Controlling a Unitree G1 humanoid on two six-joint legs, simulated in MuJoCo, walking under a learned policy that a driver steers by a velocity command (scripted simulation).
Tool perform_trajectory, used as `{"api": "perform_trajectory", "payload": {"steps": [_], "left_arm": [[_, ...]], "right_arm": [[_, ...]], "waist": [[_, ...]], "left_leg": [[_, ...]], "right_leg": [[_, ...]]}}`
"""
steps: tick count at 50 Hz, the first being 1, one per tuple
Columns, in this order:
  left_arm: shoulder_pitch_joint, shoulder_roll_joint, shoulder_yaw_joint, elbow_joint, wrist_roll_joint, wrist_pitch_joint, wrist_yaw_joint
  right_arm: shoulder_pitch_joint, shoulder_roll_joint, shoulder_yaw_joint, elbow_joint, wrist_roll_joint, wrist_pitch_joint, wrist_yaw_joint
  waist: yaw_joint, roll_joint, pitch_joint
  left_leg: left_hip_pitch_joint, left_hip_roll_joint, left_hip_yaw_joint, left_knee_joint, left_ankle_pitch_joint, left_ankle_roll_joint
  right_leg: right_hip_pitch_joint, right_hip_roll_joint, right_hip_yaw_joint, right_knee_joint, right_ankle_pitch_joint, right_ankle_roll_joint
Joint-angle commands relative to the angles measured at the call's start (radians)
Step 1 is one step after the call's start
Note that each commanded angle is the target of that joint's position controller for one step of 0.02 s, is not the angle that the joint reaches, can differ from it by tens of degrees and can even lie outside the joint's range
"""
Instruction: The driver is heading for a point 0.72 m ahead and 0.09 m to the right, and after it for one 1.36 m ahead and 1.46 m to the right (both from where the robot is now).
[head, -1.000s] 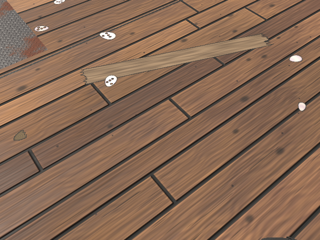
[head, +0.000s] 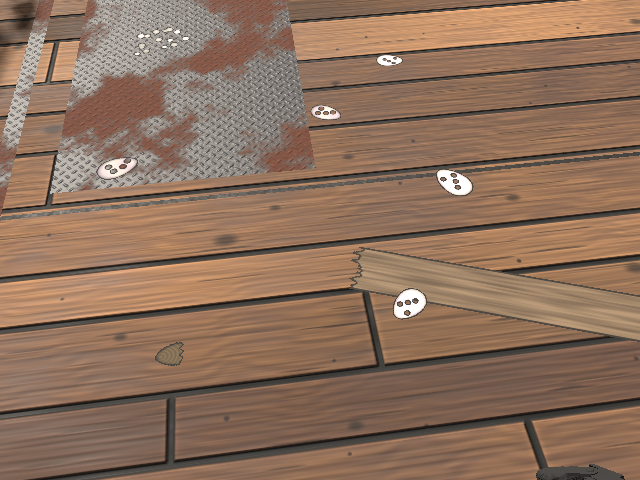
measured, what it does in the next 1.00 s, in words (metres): walks ahead, turning right: left foot, then right foot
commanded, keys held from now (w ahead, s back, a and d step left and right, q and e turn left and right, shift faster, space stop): w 0.20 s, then w+e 0.70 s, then e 0.10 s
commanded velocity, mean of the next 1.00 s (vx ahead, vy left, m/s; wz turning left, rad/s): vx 0.49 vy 0.00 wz -0.20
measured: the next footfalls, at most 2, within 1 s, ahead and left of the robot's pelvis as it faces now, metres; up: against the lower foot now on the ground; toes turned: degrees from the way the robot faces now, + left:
left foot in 0.06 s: +0.19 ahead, +0.09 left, +0.00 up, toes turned +7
right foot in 0.64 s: +0.50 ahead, -0.05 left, +0.00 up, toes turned -9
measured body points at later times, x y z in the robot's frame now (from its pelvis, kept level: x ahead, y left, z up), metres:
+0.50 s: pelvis +0.27 +0.04 +0.00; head +0.29 +0.05 +0.45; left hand +0.38 +0.29 -0.13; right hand +0.26 -0.22 -0.13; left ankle +0.15 +0.08 -0.73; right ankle +0.43 -0.09 -0.68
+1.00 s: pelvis +0.54 +0.00 +0.01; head +0.58 -0.02 +0.46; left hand +0.62 +0.27 -0.11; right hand +0.65 -0.28 -0.10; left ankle +0.74 +0.13 -0.68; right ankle +0.46 -0.04 -0.73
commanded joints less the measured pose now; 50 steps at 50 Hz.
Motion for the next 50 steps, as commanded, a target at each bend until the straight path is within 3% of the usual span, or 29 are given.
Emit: {"api": "perform_trajectory", "payload": {"steps": [1, 2, 3, 4, 5, 6, 7, 8, 10, 11, 14, 18, 23, 25, 27, 30, 31, 32, 33, 34, 35, 36, 37, 38, 40, 42, 45, 48, 50], "left_arm": [[0.025, 0.188, 0.039, -0.030, 0.001, 0.010, 0.012], [0.033, 0.199, 0.039, -0.024, 0.001, 0.020, 0.012], [0.027, 0.197, 0.035, -0.028, -0.003, 0.027, 0.011], [0.034, 0.150, 0.019, -0.060, -0.002, 0.027, 0.005], [0.080, 0.049, -0.002, -0.123, -0.013, 0.024, -0.018], [-0.060, 0.156, 0.024, -0.129, -0.003, 0.021, -0.015], [-0.113, 0.136, 0.019, -0.148, -0.021, 0.011, -0.019], [-0.098, 0.121, 0.013, -0.130, -0.020, 0.004, -0.019], [-0.030, 0.106, 0.011, -0.092, 0.010, 0.032, -0.024], [-0.008, 0.098, 0.012, -0.077, 0.013, 0.048, -0.029], [-0.049, 0.082, 0.014, -0.077, 0.007, 0.068, -0.045], [-0.182, 0.084, 0.020, -0.108, -0.005, 0.070, -0.047], [-0.303, 0.058, 0.003, -0.143, 0.004, 0.060, -0.055], [-0.359, 0.045, -0.007, -0.168, 0.008, 0.057, -0.060], [-0.364, 0.047, -0.009, -0.182, 0.007, 0.054, -0.062], [-0.205, 0.087, 0.008, -0.146, 0.010, 0.055, -0.051], [-0.087, 0.117, 0.023, -0.112, 0.014, 0.049, -0.047], [0.061, 0.164, 0.046, -0.073, 0.027, 0.043, -0.038], [0.102, 0.289, 0.084, -0.074, 0.031, 0.051, -0.022], [0.055, 0.290, 0.085, -0.079, -0.010, 0.057, -0.029], [-0.008, 0.264, 0.080, -0.080, -0.024, 0.061, -0.026], [-0.058, 0.201, 0.064, -0.086, -0.021, 0.063, -0.024], [-0.100, 0.161, 0.053, -0.091, -0.018, 0.060, -0.021], [-0.123, 0.139, 0.044, -0.092, -0.023, 0.054, -0.016], [-0.115, 0.153, 0.044, -0.093, -0.024, 0.034, -0.017], [-0.087, 0.185, 0.052, -0.089, -0.024, 0.024, -0.018], [-0.029, 0.190, 0.055, -0.085, -0.025, 0.028, -0.018], [0.022, 0.198, 0.059, -0.081, -0.024, 0.041, -0.011], [0.041, 0.202, 0.060, -0.084, -0.018, 0.052, -0.005]], "right_arm": [[-0.018, -0.068, -0.016, -0.068, -0.010, -0.012, -0.009], [0.069, -0.082, -0.025, -0.043, -0.013, -0.018, -0.017], [0.234, -0.104, -0.041, 0.013, -0.022, -0.029, -0.029], [0.388, -0.179, -0.065, 0.050, -0.031, -0.036, -0.047], [0.363, -0.281, -0.081, 0.035, -0.011, -0.034, -0.059], [0.397, -0.252, -0.078, 0.036, 0.013, -0.022, -0.071], [0.328, -0.216, -0.067, 0.051, 0.019, -0.024, -0.079], [0.282, -0.161, -0.052, 0.057, 0.023, -0.033, -0.078], [0.219, -0.105, -0.031, 0.063, 0.030, -0.052, -0.079], [0.224, -0.094, -0.026, 0.069, 0.029, -0.065, -0.077], [0.272, -0.118, -0.031, 0.104, 0.030, -0.088, -0.074], [0.338, -0.109, -0.024, 0.137, 0.025, -0.097, -0.078], [0.368, -0.089, -0.009, 0.167, 0.024, -0.107, -0.094], [0.407, -0.089, -0.005, 0.191, 0.022, -0.104, -0.104], [0.415, -0.108, -0.004, 0.206, 0.018, -0.100, -0.114], [0.385, -0.160, -0.015, 0.206, 0.010, -0.086, -0.129], [0.370, -0.174, -0.019, 0.197, 0.007, -0.078, -0.128], [0.326, -0.182, -0.020, 0.173, 0.016, -0.078, -0.122], [0.366, -0.087, 0.000, 0.115, 0.034, -0.090, -0.101], [0.312, -0.118, -0.009, 0.084, 0.021, -0.101, -0.090], [0.246, -0.112, -0.004, 0.059, 0.017, -0.112, -0.082], [0.238, -0.117, -0.002, 0.052, 0.024, -0.121, -0.078], [0.244, -0.113, -0.004, 0.058, 0.019, -0.115, -0.079], [0.258, -0.105, -0.001, 0.055, 0.002, -0.096, -0.080], [0.274, -0.085, 0.004, 0.050, -0.012, -0.059, -0.074], [0.228, -0.079, 0.006, 0.023, -0.011, -0.045, -0.070], [0.094, -0.080, 0.009, -0.028, -0.005, -0.042, -0.067], [0.015, -0.074, 0.016, -0.058, 0.006, -0.048, -0.068], [-0.017, -0.077, 0.021, -0.072, 0.014, -0.055, -0.073]], "waist": [[-0.047, -0.135, -0.014], [-0.085, -0.135, -0.065], [-0.157, -0.099, -0.154], [-0.211, 0.009, -0.275], [-0.133, 0.226, -0.356], [-0.196, 0.031, -0.320], [-0.158, 0.024, -0.184], [-0.115, -0.014, -0.113], [-0.044, -0.005, -0.077], [-0.034, 0.002, -0.083], [-0.035, 0.007, -0.039], [-0.078, 0.013, 0.027], [-0.104, 0.018, 0.056], [-0.121, 0.013, 0.069], [-0.109, 0.025, 0.052], [-0.028, 0.080, -0.054], [0.023, 0.079, -0.118], [0.111, 0.030, -0.188], [0.069, -0.197, -0.282], [0.048, -0.156, -0.331], [0.024, -0.075, -0.183], [-0.011, -0.014, -0.086], [-0.053, 0.022, -0.021], [-0.085, 0.010, -0.005], [-0.101, -0.029, -0.028], [-0.095, -0.049, -0.027], [-0.045, -0.077, -0.009], [-0.007, -0.094, -0.025], [0.012, -0.107, -0.052]], "left_leg": [[0.113, -0.081, 0.067, -0.061, -0.130, 0.057], [0.219, -0.120, 0.066, -0.093, -0.161, 0.083], [0.439, -0.146, 0.048, -0.176, -0.110, 0.112], [0.716, 0.044, -0.196, -0.204, -0.215, 0.162], [0.959, 0.342, -0.724, -0.306, -0.175, 0.293], [0.901, 0.326, -0.726, -0.375, -0.086, 0.273], [0.784, 0.287, -0.538, -0.374, 0.049, 0.246], [0.653, 0.234, -0.435, -0.392, 0.181, 0.208], [0.512, 0.153, -0.296, -0.438, 0.259, 0.154], [0.489, 0.144, -0.264, -0.458, 0.283, 0.148], [0.473, 0.129, -0.190, -0.521, 0.262, 0.127], [0.527, 0.125, -0.111, -0.562, 0.245, 0.073], [0.604, 0.129, -0.005, -0.565, 0.371, 0.038], [0.665, 0.143, 0.026, -0.540, 0.470, 0.032], [0.721, 0.157, 0.060, -0.463, 0.692, 0.017], [0.764, 0.181, 0.094, -0.183, 1.088, 0.002], [0.716, 0.184, 0.098, -0.005, 1.034, 0.006], [0.549, 0.154, 0.116, 0.259, 0.792, -0.001], [0.148, -0.015, 0.122, 0.665, 0.021, -0.047], [-0.069, -0.126, -0.090, 0.835, -0.403, -0.047], [-0.149, -0.040, -0.161, 0.792, -0.301, -0.040], [-0.124, -0.002, -0.142, 0.702, -0.232, -0.044], [-0.076, 0.027, -0.135, 0.615, -0.215, -0.055], [-0.017, 0.043, -0.133, 0.555, -0.209, -0.077], [0.039, 0.049, -0.109, 0.480, -0.195, -0.109], [0.021, 0.052, -0.086, 0.389, -0.139, -0.133], [-0.042, 0.048, -0.074, 0.221, -0.020, -0.154], [-0.029, 0.000, -0.064, 0.088, 0.048, -0.150], [0.002, -0.039, -0.062, 0.025, 0.061, -0.138]], "right_leg": [[0.014, -0.271, 0.044, 0.122, 0.959, -0.112], [0.012, -0.271, 0.036, 0.261, 1.043, -0.112], [-0.074, -0.251, 0.013, 0.470, 0.963, -0.094], [-0.301, -0.223, 0.013, 0.760, 0.581, -0.070], [-0.705, -0.033, 0.080, 1.084, -0.243, -0.015], [-0.780, -0.035, 0.248, 1.133, -0.151, -0.020], [-0.807, -0.081, 0.262, 1.098, -0.040, -0.032], [-0.745, -0.109, 0.267, 1.008, 0.010, -0.037], [-0.618, -0.132, 0.273, 0.906, 0.039, -0.026], [-0.586, -0.126, 0.269, 0.891, 0.046, -0.023], [-0.643, -0.121, 0.269, 0.840, 0.130, -0.020], [-0.775, -0.083, 0.320, 0.723, 0.264, -0.026], [-0.767, -0.048, 0.244, 0.512, 0.377, -0.045], [-0.762, -0.035, 0.195, 0.435, 0.361, -0.064], [-0.704, 0.004, 0.147, 0.374, 0.295, -0.097], [-0.516, 0.094, 0.100, 0.358, 0.138, -0.169], [-0.378, 0.112, 0.123, 0.316, 0.115, -0.199], [-0.149, 0.059, 0.228, 0.227, 0.129, -0.252], [0.165, -0.236, 0.679, 0.217, 0.157, -0.400], [0.228, -0.326, 1.030, 0.081, 0.217, -0.480], [0.107, -0.303, 0.871, 0.046, 0.182, -0.440], [-0.036, -0.274, 0.773, 0.009, 0.211, -0.393], [-0.151, -0.220, 0.688, -0.014, 0.283, -0.346], [-0.232, -0.171, 0.620, -0.030, 0.347, -0.321], [-0.290, -0.120, 0.548, -0.039, 0.450, -0.311], [-0.307, -0.089, 0.517, -0.049, 0.490, -0.301], [-0.263, -0.064, 0.523, -0.047, 0.486, -0.264], [-0.190, -0.047, 0.503, 0.050, 0.772, -0.218], [-0.148, -0.044, 0.512, 0.110, 0.856, -0.194]]}}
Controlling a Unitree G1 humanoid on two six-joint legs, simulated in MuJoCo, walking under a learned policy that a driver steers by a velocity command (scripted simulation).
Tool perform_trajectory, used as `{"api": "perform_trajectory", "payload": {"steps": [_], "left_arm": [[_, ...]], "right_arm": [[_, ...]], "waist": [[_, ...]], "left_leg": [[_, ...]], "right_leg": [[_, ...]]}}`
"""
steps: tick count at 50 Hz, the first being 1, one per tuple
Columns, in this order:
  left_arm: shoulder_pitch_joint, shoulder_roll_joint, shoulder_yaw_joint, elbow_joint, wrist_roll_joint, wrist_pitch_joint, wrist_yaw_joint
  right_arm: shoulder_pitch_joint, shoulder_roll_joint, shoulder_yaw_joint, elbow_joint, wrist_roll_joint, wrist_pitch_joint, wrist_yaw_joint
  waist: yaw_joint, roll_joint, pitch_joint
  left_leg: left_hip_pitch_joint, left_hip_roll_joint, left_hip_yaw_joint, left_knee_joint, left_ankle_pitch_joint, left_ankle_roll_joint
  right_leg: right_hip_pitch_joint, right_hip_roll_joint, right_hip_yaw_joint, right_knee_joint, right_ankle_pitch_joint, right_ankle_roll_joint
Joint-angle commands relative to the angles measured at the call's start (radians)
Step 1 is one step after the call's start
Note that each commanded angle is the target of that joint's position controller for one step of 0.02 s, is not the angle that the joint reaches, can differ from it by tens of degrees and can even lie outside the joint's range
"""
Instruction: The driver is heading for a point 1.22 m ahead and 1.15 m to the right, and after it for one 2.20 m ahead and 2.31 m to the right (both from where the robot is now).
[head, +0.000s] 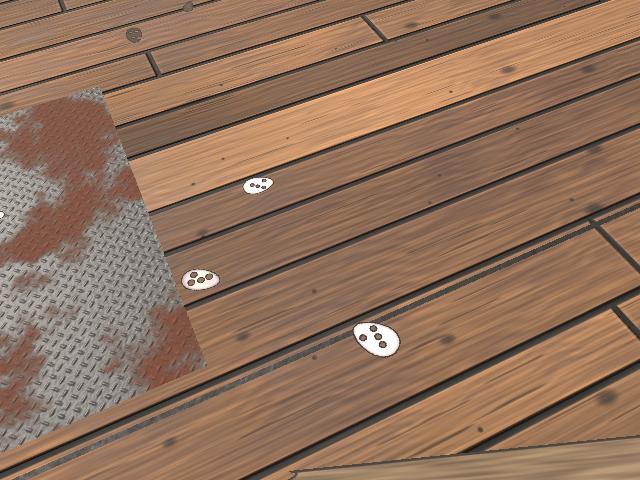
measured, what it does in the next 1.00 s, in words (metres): walks ahead, turning right: left foot, then right foot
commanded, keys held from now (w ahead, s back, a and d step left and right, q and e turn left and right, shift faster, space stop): e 1.00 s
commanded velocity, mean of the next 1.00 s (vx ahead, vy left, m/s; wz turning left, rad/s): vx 0.08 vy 0.00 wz -0.59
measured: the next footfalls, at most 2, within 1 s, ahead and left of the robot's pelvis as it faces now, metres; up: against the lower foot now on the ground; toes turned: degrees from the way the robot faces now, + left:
left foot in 0.12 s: +0.25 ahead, +0.12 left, +0.00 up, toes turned -7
right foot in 0.56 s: +0.12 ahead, -0.08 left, +0.00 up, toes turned -23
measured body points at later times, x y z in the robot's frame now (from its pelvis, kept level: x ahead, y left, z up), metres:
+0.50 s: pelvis +0.11 +0.03 -0.01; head +0.14 +0.02 +0.44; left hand +0.33 +0.25 -0.12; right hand +0.13 -0.26 -0.12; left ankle +0.21 +0.12 -0.74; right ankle +0.09 -0.08 -0.71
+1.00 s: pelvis +0.10 +0.02 +0.00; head +0.13 +0.00 +0.44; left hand +0.36 +0.19 -0.11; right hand +0.07 -0.28 -0.11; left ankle +0.18 +0.12 -0.72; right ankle +0.08 -0.07 -0.74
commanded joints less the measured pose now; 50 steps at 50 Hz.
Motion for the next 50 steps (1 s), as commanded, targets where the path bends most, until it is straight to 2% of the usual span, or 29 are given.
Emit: {"api": "perform_trajectory", "payload": {"steps": [1, 3, 4, 5, 6, 7, 8, 9, 10, 11, 13, 16, 20, 24, 26, 27, 28, 29, 30, 31, 32, 33, 34, 35, 37, 39, 43, 47, 50], "left_arm": [[0.071, 0.160, 0.037, -0.041, 0.008, 0.008, 0.013], [0.031, 0.165, 0.039, -0.062, 0.017, 0.014, 0.022], [-0.009, 0.175, 0.042, -0.078, 0.017, 0.012, 0.024], [-0.046, 0.183, 0.044, -0.090, 0.007, 0.004, 0.021], [-0.057, 0.144, 0.032, -0.121, -0.011, -0.008, 0.014], [0.075, 0.039, 0.013, -0.138, -0.023, -0.007, 0.020], [0.178, 0.114, 0.023, -0.126, -0.015, 0.011, 0.034], [0.127, 0.158, 0.033, -0.092, 0.011, 0.034, 0.035], [0.040, 0.158, 0.035, -0.105, 0.021, 0.045, 0.022], [0.007, 0.136, 0.034, -0.116, 0.020, 0.057, 0.010], [0.009, 0.111, 0.028, -0.118, 0.023, 0.087, -0.011], [-0.017, 0.098, 0.024, -0.140, 0.016, 0.100, -0.016], [-0.110, 0.081, 0.008, -0.188, 0.023, 0.117, -0.032], [-0.165, 0.087, 0.000, -0.227, 0.017, 0.114, -0.044], [-0.158, 0.085, -0.001, -0.235, 0.016, 0.104, -0.045], [-0.124, 0.085, 0.001, -0.226, 0.016, 0.095, -0.044], [-0.088, 0.105, 0.007, -0.212, 0.021, 0.083, -0.036], [-0.092, 0.198, 0.023, -0.229, 0.029, 0.072, -0.020], [-0.085, 0.315, 0.056, -0.255, 0.031, 0.074, -0.012], [-0.068, 0.265, 0.050, -0.233, 0.031, 0.076, -0.004], [-0.125, 0.218, 0.034, -0.236, 0.024, 0.076, 0.001], [-0.187, 0.193, 0.029, -0.247, 0.022, 0.078, 0.002], [-0.217, 0.178, 0.026, -0.259, 0.016, 0.074, 0.006], [-0.210, 0.155, 0.019, -0.261, 0.010, 0.072, 0.005], [-0.169, 0.157, 0.021, -0.252, 0.005, 0.066, 0.001], [-0.132, 0.167, 0.028, -0.244, 0.006, 0.064, 0.002], [-0.093, 0.180, 0.036, -0.239, 0.016, 0.069, 0.002], [-0.108, 0.198, 0.045, -0.241, 0.022, 0.074, -0.006], [-0.148, 0.200, 0.049, -0.242, 0.020, 0.077, -0.013]], "right_arm": [[-0.083, -0.068, -0.007, -0.088, 0.011, -0.020, -0.007], [-0.024, -0.099, -0.014, -0.077, 0.012, -0.029, -0.015], [0.045, -0.126, -0.022, -0.057, 0.012, -0.036, -0.022], [0.137, -0.144, -0.028, -0.033, 0.007, -0.048, -0.031], [0.260, -0.191, -0.038, -0.020, -0.005, -0.065, -0.042], [0.287, -0.259, -0.046, -0.038, -0.010, -0.058, -0.044], [0.275, -0.257, -0.062, -0.047, 0.019, -0.033, -0.038], [0.201, -0.157, -0.040, -0.077, 0.026, -0.020, -0.038], [0.143, -0.089, -0.019, -0.084, 0.025, -0.013, -0.040], [0.114, -0.078, -0.013, -0.084, 0.017, -0.006, -0.044], [0.104, -0.104, -0.021, -0.073, 0.014, -0.001, -0.050], [0.111, -0.117, -0.031, -0.069, 0.006, -0.005, -0.045], [0.101, -0.130, -0.043, -0.070, 0.004, 0.013, -0.044], [0.115, -0.171, -0.062, -0.067, -0.001, 0.033, -0.034], [0.120, -0.191, -0.071, -0.064, 0.005, 0.044, -0.031], [0.124, -0.191, -0.073, -0.061, 0.010, 0.051, -0.031], [0.164, -0.173, -0.075, -0.047, 0.007, 0.059, -0.027], [0.214, -0.099, -0.061, -0.062, 0.001, 0.071, -0.017], [0.120, -0.107, -0.056, -0.124, 0.003, 0.088, -0.036], [0.074, -0.124, -0.060, -0.124, 0.012, 0.098, -0.040], [0.096, -0.116, -0.060, -0.114, 0.026, 0.096, -0.036], [0.124, -0.123, -0.064, -0.093, 0.025, 0.086, -0.034], [0.152, -0.136, -0.070, -0.074, 0.010, 0.080, -0.032], [0.169, -0.142, -0.073, -0.064, 0.004, 0.078, -0.027], [0.155, -0.128, -0.071, -0.071, 0.011, 0.081, -0.022], [0.126, -0.111, -0.066, -0.085, 0.016, 0.087, -0.024], [0.086, -0.109, -0.060, -0.106, 0.017, 0.087, -0.031], [0.084, -0.107, -0.053, -0.119, 0.027, 0.077, -0.037], [0.123, -0.109, -0.049, -0.119, 0.036, 0.067, -0.044]], "waist": [[0.022, -0.118, -0.058], [-0.011, -0.132, -0.075], [-0.046, -0.138, -0.094], [-0.102, -0.120, -0.123], [-0.149, -0.051, -0.220], [-0.081, 0.173, -0.347], [-0.058, 0.232, -0.484], [-0.047, 0.066, -0.370], [-0.053, 0.027, -0.243], [-0.042, 0.049, -0.182], [-0.029, 0.116, -0.127], [-0.021, 0.103, -0.148], [-0.036, 0.129, -0.122], [-0.060, 0.143, -0.117], [-0.051, 0.123, -0.115], [-0.033, 0.092, -0.116], [-0.026, -0.004, -0.101], [-0.052, -0.299, -0.068], [-0.010, -0.324, -0.004], [-0.008, -0.213, 0.001], [-0.050, -0.197, 0.004], [-0.079, -0.181, -0.008], [-0.084, -0.195, -0.040], [-0.082, -0.182, -0.081], [-0.070, -0.134, -0.113], [-0.050, -0.138, -0.106], [-0.020, -0.158, -0.095], [-0.024, -0.157, -0.104], [-0.049, -0.166, -0.114]], "left_leg": [[0.089, -0.104, 0.067, -0.092, 0.034, 0.011], [0.195, -0.128, 0.033, -0.188, 0.001, 0.037], [0.285, -0.140, 0.025, -0.243, -0.004, 0.055], [0.412, -0.131, 0.024, -0.339, 0.089, 0.076], [0.648, 0.024, -0.082, -0.348, 0.300, 0.117], [0.890, 0.358, -0.339, -0.228, 0.899, 0.204], [0.894, 0.439, -0.550, -0.258, 0.879, 0.330], [0.766, 0.360, -0.441, -0.301, 0.673, 0.314], [0.650, 0.276, -0.291, -0.341, 0.551, 0.274], [0.581, 0.222, -0.203, -0.378, 0.482, 0.250], [0.466, 0.166, -0.082, -0.425, 0.442, 0.245], [0.444, 0.178, -0.021, -0.444, 0.392, 0.271], [0.395, 0.189, 0.032, -0.492, 0.062, 0.265], [0.372, 0.212, 0.065, -0.474, -0.089, 0.242], [0.369, 0.221, 0.085, -0.420, -0.104, 0.213], [0.336, 0.209, 0.115, -0.359, -0.111, 0.175], [0.279, 0.175, 0.163, -0.245, -0.174, 0.110], [0.111, 0.045, 0.270, 0.046, -0.447, 0.023], [-0.001, -0.084, 0.142, 0.186, -0.564, 0.000], [0.026, -0.053, 0.054, 0.281, -0.491, 0.006], [0.038, -0.050, 0.032, 0.290, -0.400, 0.014], [0.053, -0.050, 0.026, 0.279, -0.326, 0.018], [0.063, -0.062, 0.042, 0.306, -0.287, 0.020], [0.079, -0.069, 0.041, 0.332, -0.279, 0.016], [0.073, -0.075, 0.032, 0.324, -0.278, 0.009], [0.048, -0.076, 0.023, 0.263, -0.286, 0.005], [0.076, -0.093, 0.008, 0.139, -0.324, 0.014], [0.191, -0.130, 0.006, 0.025, -0.347, 0.035], [0.314, -0.160, 0.002, -0.107, -0.340, 0.057]], "right_leg": [[0.021, -0.204, 0.136, 0.067, 0.778, -0.056], [0.026, -0.204, 0.181, 0.144, 0.773, -0.022], [0.013, -0.196, 0.202, 0.202, 0.788, 0.002], [-0.014, -0.162, 0.198, 0.313, 0.770, 0.027], [-0.127, -0.117, 0.172, 0.519, 0.545, 0.058], [-0.334, 0.022, 0.024, 0.805, -0.373, 0.077], [-0.408, 0.014, -0.018, 0.970, -0.441, 0.075], [-0.425, -0.049, -0.006, 1.010, -0.338, 0.086], [-0.437, -0.071, -0.028, 0.972, -0.278, 0.103], [-0.439, -0.095, -0.037, 0.949, -0.244, 0.123], [-0.389, -0.103, -0.067, 0.924, -0.192, 0.149], [-0.379, -0.107, -0.084, 0.866, -0.170, 0.155], [-0.352, -0.156, -0.119, 0.674, -0.120, 0.142], [-0.243, -0.154, -0.175, 0.483, -0.149, 0.113], [-0.179, -0.144, -0.197, 0.355, -0.121, 0.090], [-0.104, -0.126, -0.201, 0.252, -0.080, 0.072], [-0.045, -0.143, -0.118, 0.118, -0.035, 0.055], [-0.015, -0.398, 0.254, -0.065, 0.026, 0.000], [-0.159, -0.546, 0.458, -0.093, 0.206, -0.138], [-0.168, -0.486, 0.357, -0.063, 0.247, -0.155], [-0.181, -0.415, 0.266, -0.049, 0.242, -0.129], [-0.163, -0.346, 0.204, -0.040, 0.231, -0.093], [-0.131, -0.312, 0.169, -0.018, 0.307, -0.087], [-0.099, -0.301, 0.157, -0.001, 0.395, -0.090], [-0.047, -0.307, 0.175, 0.014, 0.437, -0.100], [-0.006, -0.311, 0.213, 0.015, 0.391, -0.110], [0.000, -0.320, 0.294, 0.021, 0.312, -0.130], [-0.060, -0.302, 0.353, 0.048, 0.351, -0.123], [-0.105, -0.275, 0.404, 0.063, 0.380, -0.089]]}}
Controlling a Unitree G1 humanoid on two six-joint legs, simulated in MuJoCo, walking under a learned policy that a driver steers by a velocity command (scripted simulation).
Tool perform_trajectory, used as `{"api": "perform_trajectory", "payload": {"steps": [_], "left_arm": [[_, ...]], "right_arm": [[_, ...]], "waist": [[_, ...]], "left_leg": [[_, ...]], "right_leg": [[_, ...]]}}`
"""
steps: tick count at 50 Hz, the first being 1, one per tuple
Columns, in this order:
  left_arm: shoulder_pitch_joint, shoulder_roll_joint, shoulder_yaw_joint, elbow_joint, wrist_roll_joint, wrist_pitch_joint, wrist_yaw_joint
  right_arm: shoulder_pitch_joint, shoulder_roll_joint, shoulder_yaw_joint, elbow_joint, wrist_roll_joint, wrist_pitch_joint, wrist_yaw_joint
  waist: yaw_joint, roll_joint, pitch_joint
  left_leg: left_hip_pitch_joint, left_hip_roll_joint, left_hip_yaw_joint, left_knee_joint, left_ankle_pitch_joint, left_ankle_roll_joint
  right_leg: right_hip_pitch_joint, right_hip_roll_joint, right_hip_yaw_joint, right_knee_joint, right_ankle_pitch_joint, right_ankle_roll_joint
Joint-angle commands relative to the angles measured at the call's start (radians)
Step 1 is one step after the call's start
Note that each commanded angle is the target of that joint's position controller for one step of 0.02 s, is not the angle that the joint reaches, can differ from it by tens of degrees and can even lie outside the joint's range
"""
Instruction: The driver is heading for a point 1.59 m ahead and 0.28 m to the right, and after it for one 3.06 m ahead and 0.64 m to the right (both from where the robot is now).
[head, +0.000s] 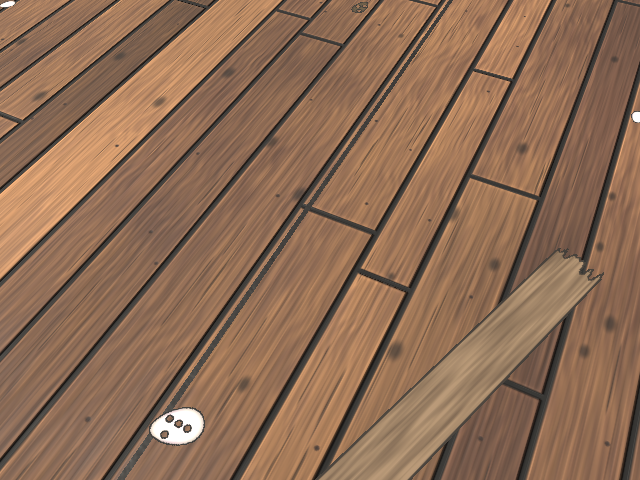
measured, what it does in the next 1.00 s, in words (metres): walks ahead: left foot, then right foot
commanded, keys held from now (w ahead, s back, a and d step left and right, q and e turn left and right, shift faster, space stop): e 0.10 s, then no key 0.04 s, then w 0.86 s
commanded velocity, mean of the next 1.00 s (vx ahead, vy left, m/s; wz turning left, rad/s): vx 0.32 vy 0.00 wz -0.20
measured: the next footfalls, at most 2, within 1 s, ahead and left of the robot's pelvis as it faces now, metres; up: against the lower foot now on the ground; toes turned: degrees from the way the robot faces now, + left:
left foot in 0.06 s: +0.04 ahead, +0.11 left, +0.00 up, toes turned -7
right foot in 0.48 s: +0.06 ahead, -0.11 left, +0.00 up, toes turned -8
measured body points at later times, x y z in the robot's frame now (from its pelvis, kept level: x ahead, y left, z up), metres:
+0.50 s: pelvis +0.04 -0.02 +0.00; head +0.05 -0.02 +0.45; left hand +0.22 +0.22 -0.11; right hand +0.01 -0.29 -0.13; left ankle +0.00 +0.11 -0.74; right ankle +0.02 -0.10 -0.74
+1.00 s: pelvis +0.28 -0.03 -0.02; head +0.31 -0.02 +0.43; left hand +0.28 +0.24 -0.16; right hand +0.42 -0.30 -0.11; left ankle +0.39 +0.03 -0.74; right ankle +0.05 -0.11 -0.68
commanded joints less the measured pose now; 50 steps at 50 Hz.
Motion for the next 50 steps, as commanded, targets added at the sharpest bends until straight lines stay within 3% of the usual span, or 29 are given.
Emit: {"api": "perform_trajectory", "payload": {"steps": [1, 2, 3, 4, 5, 6, 7, 8, 9, 12, 15, 19, 21, 23, 24, 25, 26, 27, 29, 31, 34, 37, 42, 44, 46, 47, 48, 49, 50], "left_arm": [[-0.038, 0.168, 0.049, -0.060, -0.005, -0.007, -0.002], [-0.065, 0.160, 0.047, -0.063, -0.015, -0.006, 0.000], [-0.057, 0.122, 0.037, -0.070, -0.024, -0.010, 0.005], [0.003, 0.046, 0.021, -0.080, -0.028, -0.014, 0.008], [-0.011, 0.136, 0.043, -0.072, 0.011, -0.010, 0.015], [-0.014, 0.160, 0.053, -0.059, 0.019, -0.008, 0.011], [0.007, 0.147, 0.053, -0.035, 0.015, -0.003, 0.004], [0.036, 0.135, 0.049, -0.019, 0.011, 0.002, -0.006], [0.046, 0.123, 0.044, -0.012, 0.012, 0.004, -0.018], [-0.026, 0.104, 0.030, -0.019, 0.014, -0.002, -0.036], [-0.070, 0.076, 0.014, -0.011, 0.019, -0.017, -0.037], [-0.122, 0.048, -0.012, -0.009, 0.017, -0.039, -0.040], [-0.114, 0.044, -0.019, -0.002, 0.009, -0.051, -0.035], [0.011, 0.040, -0.021, 0.052, 0.015, -0.071, -0.019], [0.123, 0.075, -0.011, 0.090, 0.019, -0.084, -0.008], [0.245, 0.178, 0.008, 0.099, 0.032, -0.094, 0.006], [0.257, 0.256, 0.032, 0.114, 0.014, -0.094, 0.012], [0.190, 0.187, 0.015, 0.108, 0.010, -0.095, 0.011], [0.091, 0.099, -0.012, 0.088, 0.005, -0.107, 0.007], [0.092, 0.076, -0.021, 0.100, 0.001, -0.121, 0.011], [0.148, 0.077, -0.020, 0.141, -0.013, -0.133, 0.008], [0.179, 0.068, -0.024, 0.173, -0.010, -0.133, 0.008], [0.216, 0.098, -0.020, 0.224, -0.006, -0.137, 0.017], [0.196, 0.112, -0.018, 0.236, -0.004, -0.137, 0.023], [0.178, 0.133, -0.013, 0.246, 0.003, -0.131, 0.026], [0.178, 0.128, -0.016, 0.247, 0.002, -0.129, 0.026], [0.235, 0.046, -0.038, 0.214, -0.015, -0.132, 0.021], [0.312, 0.014, -0.037, 0.223, -0.021, -0.131, 0.016], [0.212, 0.086, -0.018, 0.214, 0.002, -0.128, 0.017]], "right_arm": [[0.065, -0.083, -0.018, -0.059, 0.007, -0.024, -0.012], [0.107, -0.081, -0.017, -0.048, 0.002, -0.031, -0.020], [0.123, -0.134, -0.029, -0.046, -0.009, -0.039, -0.031], [0.074, -0.228, -0.043, -0.074, -0.019, -0.037, -0.034], [0.045, -0.246, -0.052, -0.080, -0.025, -0.030, -0.023], [0.029, -0.176, -0.034, -0.085, -0.021, -0.032, -0.015], [-0.018, -0.125, -0.020, -0.087, -0.013, -0.035, -0.008], [-0.033, -0.111, -0.016, -0.089, -0.019, -0.037, -0.005], [-0.020, -0.112, -0.016, -0.083, -0.021, -0.041, -0.007], [0.083, -0.123, -0.025, -0.040, -0.018, -0.053, 0.001], [0.154, -0.135, -0.035, 0.008, -0.019, -0.076, 0.008], [0.170, -0.153, -0.046, 0.046, -0.020, -0.088, 0.027], [0.182, -0.166, -0.054, 0.066, -0.017, -0.081, 0.037], [0.165, -0.148, -0.051, 0.076, -0.002, -0.077, 0.039], [0.145, -0.099, -0.036, 0.065, -0.009, -0.082, 0.038], [0.095, 0.005, -0.004, 0.010, -0.008, -0.089, 0.047], [0.044, -0.068, -0.021, -0.016, -0.021, -0.090, 0.041], [0.043, -0.124, -0.038, -0.003, -0.024, -0.088, 0.044], [0.096, -0.108, -0.036, 0.039, -0.015, -0.094, 0.064], [0.104, -0.094, -0.032, 0.062, -0.035, -0.087, 0.074], [0.036, -0.069, -0.025, 0.041, -0.037, -0.081, 0.077], [-0.079, -0.046, -0.011, 0.002, -0.032, -0.078, 0.079], [-0.185, -0.040, 0.000, -0.039, -0.024, -0.080, 0.075], [-0.143, -0.052, -0.005, -0.028, -0.024, -0.083, 0.064], [0.052, -0.086, -0.024, 0.036, -0.026, -0.091, 0.043], [0.220, -0.118, -0.038, 0.090, -0.037, -0.102, 0.030], [0.355, -0.221, -0.062, 0.109, -0.061, -0.108, 0.015], [0.350, -0.264, -0.068, 0.118, -0.046, -0.105, 0.027], [0.244, -0.205, -0.059, 0.116, -0.013, -0.102, 0.032]], "waist": [[-0.044, -0.116, -0.106], [-0.076, -0.102, -0.102], [-0.072, -0.017, -0.105], [-0.028, 0.211, -0.107], [-0.041, 0.216, -0.058], [-0.022, 0.137, -0.035], [0.004, 0.101, -0.014], [0.013, 0.123, -0.036], [0.001, 0.173, -0.041], [-0.062, 0.172, -0.008], [-0.087, 0.148, 0.010], [-0.093, 0.173, 0.016], [-0.078, 0.170, 0.031], [0.000, 0.098, 0.016], [0.051, 0.023, -0.038], [0.107, -0.212, -0.112], [0.109, -0.213, -0.008], [0.063, -0.100, 0.066], [-0.001, -0.094, 0.070], [-0.015, -0.098, 0.040], [-0.014, -0.079, 0.040], [0.004, -0.081, 0.068], [0.013, -0.077, 0.087], [-0.020, -0.072, 0.063], [-0.111, -0.061, -0.055], [-0.180, -0.032, -0.153], [-0.190, 0.126, -0.297], [-0.137, 0.274, -0.360], [-0.107, 0.143, -0.211]], "left_leg": [[0.092, -0.030, 0.003, -0.179, 0.042, 0.023], [0.193, -0.022, 0.005, -0.330, 0.135, 0.030], [0.291, 0.098, -0.099, -0.448, 0.129, 0.055], [0.364, 0.365, -0.370, -0.531, 0.112, 0.137], [0.211, 0.446, -0.430, -0.518, 0.226, 0.242], [0.152, 0.411, -0.375, -0.500, 0.306, 0.260], [0.120, 0.339, -0.270, -0.484, 0.351, 0.237], [0.150, 0.275, -0.199, -0.492, 0.248, 0.203], [0.193, 0.244, -0.178, -0.509, 0.141, 0.192], [0.301, 0.245, -0.204, -0.559, -0.056, 0.197], [0.361, 0.266, -0.198, -0.573, -0.026, 0.207], [0.262, 0.260, -0.142, -0.569, 0.006, 0.217], [0.170, 0.258, -0.125, -0.549, 0.022, 0.221], [0.014, 0.221, -0.078, -0.438, 0.036, 0.192], [-0.101, 0.180, -0.027, -0.319, 0.011, 0.160], [-0.274, 0.065, 0.106, 0.014, -0.087, 0.103], [-0.417, 0.013, 0.094, 0.176, -0.144, 0.104], [-0.430, 0.079, 0.023, 0.258, -0.065, 0.113], [-0.378, 0.115, 0.022, 0.250, 0.083, 0.097], [-0.337, 0.121, 0.052, 0.266, 0.163, 0.066], [-0.371, 0.126, 0.079, 0.251, 0.229, 0.029], [-0.366, 0.121, 0.104, 0.125, 0.299, 0.009], [-0.235, 0.084, 0.128, -0.097, 0.353, 0.059], [-0.138, 0.052, 0.139, -0.142, 0.311, 0.098], [0.103, -0.013, 0.160, -0.194, 0.259, 0.136], [0.343, 0.021, 0.122, -0.228, 0.265, 0.164], [0.617, 0.297, -0.218, -0.266, 0.057, 0.229], [0.699, 0.472, -0.670, -0.439, 0.034, 0.324], [0.559, 0.415, -0.608, -0.476, -0.045, 0.299]], "right_leg": [[0.088, -0.241, 0.335, -0.077, 0.278, -0.124], [0.031, -0.205, 0.324, -0.051, 0.202, -0.082], [-0.067, -0.139, 0.266, 0.025, 0.020, -0.021], [-0.221, 0.018, 0.052, 0.241, -0.282, 0.041], [-0.254, 0.033, -0.062, 0.434, -0.396, 0.055], [-0.212, -0.010, -0.039, 0.550, -0.358, 0.058], [-0.188, -0.015, -0.039, 0.613, -0.299, 0.063], [-0.192, -0.019, -0.052, 0.645, -0.236, 0.066], [-0.228, -0.022, -0.064, 0.655, -0.206, 0.069], [-0.312, -0.027, -0.072, 0.564, -0.183, 0.079], [-0.310, -0.047, -0.081, 0.422, -0.172, 0.078], [-0.129, -0.094, -0.202, 0.192, -0.234, 0.056], [0.010, -0.084, -0.243, 0.058, -0.210, 0.027], [0.271, -0.063, -0.259, -0.107, -0.066, -0.007], [0.448, -0.133, -0.159, -0.128, -0.119, -0.021], [0.583, -0.417, 0.242, -0.280, -0.452, -0.087], [0.450, -0.535, 0.475, -0.362, -0.535, -0.187], [0.397, -0.488, 0.389, -0.339, -0.514, -0.196], [0.344, -0.379, 0.205, -0.360, -0.309, -0.139], [0.332, -0.324, 0.087, -0.363, -0.067, -0.126], [0.329, -0.311, 0.005, -0.358, 0.172, -0.144], [0.299, -0.294, -0.049, -0.360, 0.274, -0.146], [0.318, -0.332, -0.076, -0.350, 0.408, -0.129], [0.352, -0.344, -0.096, -0.278, 0.604, -0.108], [0.364, -0.320, -0.134, -0.020, 0.870, -0.077], [0.251, -0.278, -0.164, 0.207, 0.761, -0.061], [-0.002, -0.186, -0.213, 0.556, 0.346, -0.035], [-0.241, -0.014, -0.154, 0.804, -0.354, -0.021], [-0.310, -0.092, -0.082, 0.856, -0.272, -0.040]]}}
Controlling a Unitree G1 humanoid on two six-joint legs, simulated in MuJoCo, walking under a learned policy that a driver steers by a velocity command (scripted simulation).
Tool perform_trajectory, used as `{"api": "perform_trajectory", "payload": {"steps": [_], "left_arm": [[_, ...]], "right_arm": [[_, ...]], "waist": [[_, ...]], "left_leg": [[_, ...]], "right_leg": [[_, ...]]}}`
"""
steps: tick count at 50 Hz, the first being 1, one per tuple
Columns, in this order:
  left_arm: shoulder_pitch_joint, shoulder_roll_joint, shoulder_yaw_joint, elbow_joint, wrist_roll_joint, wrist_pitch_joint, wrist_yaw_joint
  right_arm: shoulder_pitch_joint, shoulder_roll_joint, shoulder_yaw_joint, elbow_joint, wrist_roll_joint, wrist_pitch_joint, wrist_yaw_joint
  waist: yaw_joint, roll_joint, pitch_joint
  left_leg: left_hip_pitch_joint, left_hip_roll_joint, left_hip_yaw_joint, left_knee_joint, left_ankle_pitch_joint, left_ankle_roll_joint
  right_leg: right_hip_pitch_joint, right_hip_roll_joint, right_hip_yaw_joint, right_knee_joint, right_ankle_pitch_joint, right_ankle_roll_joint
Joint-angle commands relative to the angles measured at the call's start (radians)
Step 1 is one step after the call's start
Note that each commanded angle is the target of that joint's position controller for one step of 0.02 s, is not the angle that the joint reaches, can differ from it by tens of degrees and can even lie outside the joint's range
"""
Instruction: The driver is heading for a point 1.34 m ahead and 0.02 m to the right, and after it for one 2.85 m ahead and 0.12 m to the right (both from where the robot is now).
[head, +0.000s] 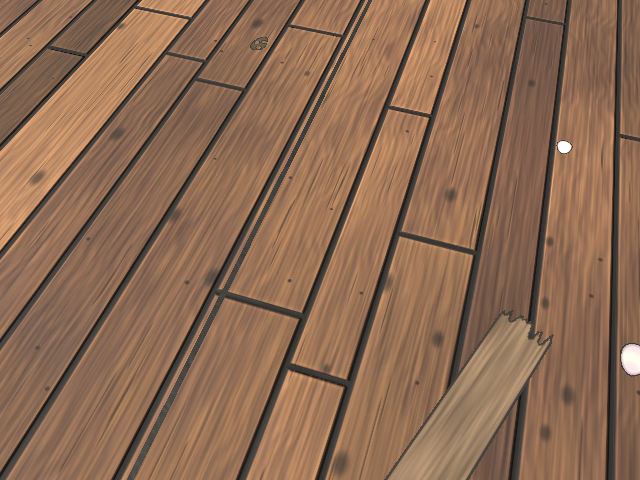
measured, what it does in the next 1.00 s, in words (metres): walks ahead: right foot, then left foot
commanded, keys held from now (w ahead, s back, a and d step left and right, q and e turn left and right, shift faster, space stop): w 0.70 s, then no key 0.30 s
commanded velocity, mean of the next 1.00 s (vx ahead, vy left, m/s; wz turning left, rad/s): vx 0.43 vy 0.00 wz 0.00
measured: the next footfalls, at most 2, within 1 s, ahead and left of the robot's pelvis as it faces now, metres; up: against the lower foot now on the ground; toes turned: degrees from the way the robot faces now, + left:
right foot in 0.48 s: +0.45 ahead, -0.09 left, +0.00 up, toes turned -3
left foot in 0.98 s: +0.67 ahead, +0.07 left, +0.00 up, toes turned +4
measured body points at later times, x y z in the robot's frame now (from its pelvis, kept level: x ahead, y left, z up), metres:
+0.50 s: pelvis +0.29 -0.01 +0.00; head +0.32 -0.02 +0.45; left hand +0.49 +0.21 -0.10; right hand +0.22 -0.26 -0.14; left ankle +0.10 +0.07 -0.71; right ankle +0.41 -0.09 -0.72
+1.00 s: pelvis +0.53 -0.01 +0.01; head +0.56 +0.01 +0.46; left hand +0.48 +0.23 -0.15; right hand +0.67 -0.23 -0.12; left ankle +0.63 +0.07 -0.72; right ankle +0.41 -0.09 -0.71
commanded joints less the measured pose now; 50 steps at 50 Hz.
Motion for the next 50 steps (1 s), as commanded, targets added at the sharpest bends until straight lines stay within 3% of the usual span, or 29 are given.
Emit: {"api": "perform_trajectory", "payload": {"steps": [1, 2, 4, 7, 10, 13, 18, 21, 23, 24, 25, 26, 27, 28, 29, 31, 35, 37, 40, 44, 46, 47, 48, 49, 50], "left_arm": [[-0.029, 0.137, 0.032, -0.089, 0.008, -0.022, -0.008], [-0.059, 0.112, 0.026, -0.091, 0.007, -0.022, -0.013], [-0.035, 0.082, 0.019, -0.075, 0.025, 0.001, -0.024], [-0.081, 0.057, 0.015, -0.086, 0.026, 0.021, -0.036], [-0.222, 0.057, 0.012, -0.131, 0.027, 0.026, -0.040], [-0.344, 0.036, 0.001, -0.169, 0.020, 0.020, -0.043], [-0.476, 0.037, -0.006, -0.211, 0.014, 0.013, -0.040], [-0.460, 0.057, 0.003, -0.216, 0.015, 0.004, -0.034], [-0.286, 0.086, 0.021, -0.161, 0.017, -0.007, -0.020], [-0.114, 0.116, 0.036, -0.106, 0.029, -0.018, -0.009], [0.047, 0.205, 0.062, -0.080, 0.056, -0.022, 0.007], [0.061, 0.260, 0.079, -0.072, 0.047, -0.011, 0.002], [-0.019, 0.198, 0.070, -0.076, 0.008, -0.003, -0.006], [-0.110, 0.142, 0.055, -0.088, -0.001, -0.006, -0.008], [-0.157, 0.095, 0.044, -0.090, 0.004, -0.013, -0.011], [-0.168, 0.048, 0.030, -0.065, 0.001, -0.025, -0.005], [-0.092, 0.084, 0.037, -0.018, -0.008, -0.049, -0.005], [-0.069, 0.077, 0.031, -0.003, -0.005, -0.048, -0.004], [-0.047, 0.068, 0.021, 0.016, -0.002, -0.042, -0.004], [0.002, 0.064, 0.014, 0.051, 0.003, -0.027, 0.007], [-0.013, 0.066, 0.014, 0.059, 0.006, -0.019, 0.016], [-0.026, 0.069, 0.016, 0.061, 0.004, -0.016, 0.022], [-0.039, 0.072, 0.017, 0.065, -0.004, -0.013, 0.023], [-0.009, 0.059, 0.013, 0.056, -0.010, -0.017, 0.026], [0.147, -0.031, -0.007, 0.077, -0.045, -0.009, 0.028]], "right_arm": [[0.228, -0.157, -0.052, 0.041, 0.028, 0.001, -0.005], [0.184, -0.113, -0.040, 0.041, 0.022, -0.006, -0.001], [0.178, -0.076, -0.026, 0.067, 0.024, -0.021, -0.003], [0.244, -0.091, -0.029, 0.111, 0.032, -0.043, -0.001], [0.300, -0.088, -0.027, 0.145, 0.035, -0.045, -0.002], [0.341, -0.084, -0.023, 0.172, 0.037, -0.045, -0.003], [0.419, -0.094, -0.020, 0.219, 0.028, -0.041, -0.015], [0.406, -0.107, -0.023, 0.235, 0.018, -0.033, -0.028], [0.379, -0.122, -0.026, 0.239, 0.014, -0.027, -0.030], [0.369, -0.117, -0.022, 0.236, 0.019, -0.024, -0.029], [0.385, -0.062, -0.005, 0.194, 0.041, -0.029, -0.023], [0.487, -0.006, 0.000, 0.196, 0.057, -0.027, -0.017], [0.390, -0.107, -0.027, 0.197, 0.034, -0.021, -0.026], [0.320, -0.092, -0.026, 0.173, 0.034, -0.029, -0.021], [0.286, -0.073, -0.023, 0.170, 0.033, -0.032, -0.017], [0.305, -0.045, -0.020, 0.182, 0.007, -0.007, -0.005], [0.225, -0.023, -0.019, 0.156, 0.001, 0.022, 0.014], [0.151, -0.023, -0.017, 0.133, 0.003, 0.024, 0.011], [0.078, 0.008, 0.001, 0.117, 0.017, 0.016, 0.002], [0.042, -0.003, 0.007, 0.123, 0.022, 0.010, -0.019], [0.079, -0.023, 0.001, 0.141, 0.015, 0.001, -0.028], [0.139, -0.034, -0.004, 0.166, 0.012, -0.006, -0.034], [0.224, -0.039, -0.009, 0.199, 0.006, -0.021, -0.038], [0.311, -0.098, -0.022, 0.226, -0.004, -0.038, -0.043], [0.364, -0.148, -0.032, 0.230, -0.003, -0.033, -0.042]], "waist": [[-0.089, 0.075, -0.106], [-0.067, 0.046, -0.058], [-0.024, 0.074, -0.034], [-0.016, 0.064, -0.016], [-0.040, 0.055, 0.028], [-0.066, 0.054, 0.039], [-0.105, 0.062, 0.043], [-0.077, 0.070, 0.030], [0.000, 0.079, -0.062], [0.071, 0.054, -0.156], [0.106, -0.064, -0.293], [0.054, -0.234, -0.388], [0.044, -0.068, -0.279], [0.012, -0.052, -0.143], [-0.015, -0.025, -0.085], [-0.066, -0.049, -0.050], [-0.080, -0.045, -0.021], [-0.074, -0.035, 0.017], [-0.058, -0.054, 0.002], [-0.027, -0.090, -0.029], [-0.045, -0.093, -0.034], [-0.070, -0.083, -0.046], [-0.114, -0.042, -0.072], [-0.121, 0.030, -0.152], [-0.079, 0.200, -0.304]], "left_leg": [[0.495, 0.358, -0.587, -0.368, -0.280, 0.164], [0.399, 0.305, -0.478, -0.401, -0.181, 0.139], [0.291, 0.239, -0.338, -0.438, -0.022, 0.108], [0.278, 0.223, -0.257, -0.480, 0.097, 0.124], [0.316, 0.198, -0.202, -0.515, 0.138, 0.120], [0.339, 0.165, -0.142, -0.504, 0.241, 0.098], [0.472, 0.202, -0.132, -0.463, 0.382, 0.091], [0.567, 0.235, -0.129, -0.375, 0.578, 0.081], [0.574, 0.219, -0.106, -0.163, 0.807, 0.056], [0.477, 0.182, -0.072, 0.038, 0.729, 0.037], [0.212, 0.114, -0.027, 0.361, 0.379, 0.007], [-0.086, -0.070, -0.044, 0.668, -0.396, -0.018], [-0.169, -0.010, -0.161, 0.716, -0.337, 0.000], [-0.182, 0.031, -0.158, 0.676, -0.240, 0.003], [-0.148, 0.065, -0.152, 0.618, -0.183, 0.001], [-0.059, 0.094, -0.142, 0.541, -0.145, -0.022], [-0.107, 0.115, -0.101, 0.454, -0.066, -0.061], [-0.139, 0.116, -0.074, 0.366, -0.006, -0.082], [-0.048, 0.078, -0.023, 0.166, 0.081, -0.086], [0.011, 0.035, -0.013, 0.037, 0.126, -0.058], [0.058, 0.022, -0.029, -0.016, 0.071, -0.032], [0.115, 0.009, -0.033, -0.077, 0.072, -0.017], [0.222, 0.009, -0.035, -0.200, 0.196, -0.004], [0.411, 0.130, -0.131, -0.171, 0.616, 0.016], [0.644, 0.391, -0.367, -0.096, 1.080, 0.185]], "right_leg": [[-0.549, -0.062, 0.051, 0.425, 0.133, -0.038], [-0.516, -0.099, 0.035, 0.367, 0.186, -0.037], [-0.433, -0.131, 0.016, 0.300, 0.215, -0.017], [-0.475, -0.147, -0.017, 0.242, 0.261, 0.010], [-0.589, -0.170, -0.047, 0.118, 0.373, 0.038], [-0.576, -0.152, -0.083, -0.073, 0.480, 0.052], [-0.543, -0.111, -0.112, -0.252, 0.511, 0.028], [-0.490, -0.080, -0.114, -0.310, 0.397, -0.015], [-0.275, -0.018, -0.134, -0.367, 0.327, -0.056], [-0.044, -0.036, -0.111, -0.409, 0.360, -0.090], [0.253, -0.281, 0.179, -0.416, 0.258, -0.162], [0.418, -0.503, 0.626, -0.526, 0.271, -0.291], [0.326, -0.437, 0.572, -0.555, 0.225, -0.256], [0.176, -0.400, 0.413, -0.589, 0.270, -0.225], [0.071, -0.351, 0.316, -0.626, 0.352, -0.192], [-0.053, -0.280, 0.187, -0.670, 0.453, -0.145], [-0.084, -0.253, 0.100, -0.732, 0.520, -0.155], [-0.086, -0.236, 0.044, -0.721, 0.742, -0.148], [-0.092, -0.187, -0.058, -0.661, 1.007, -0.110], [0.014, -0.205, -0.055, -0.586, 1.066, -0.094], [0.050, -0.229, -0.030, -0.512, 1.082, -0.089], [0.065, -0.228, -0.019, -0.445, 1.084, -0.077], [0.056, -0.196, -0.034, -0.329, 1.017, -0.052], [-0.041, -0.147, -0.055, -0.186, 0.781, -0.019], [-0.212, -0.028, -0.097, 0.081, 0.152, 0.013]]}}
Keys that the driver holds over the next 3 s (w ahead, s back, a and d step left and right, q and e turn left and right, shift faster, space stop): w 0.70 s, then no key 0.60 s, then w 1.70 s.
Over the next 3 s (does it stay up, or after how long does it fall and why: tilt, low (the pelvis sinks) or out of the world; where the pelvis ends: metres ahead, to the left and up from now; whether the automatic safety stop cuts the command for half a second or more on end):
stays up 1.33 0.03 0.03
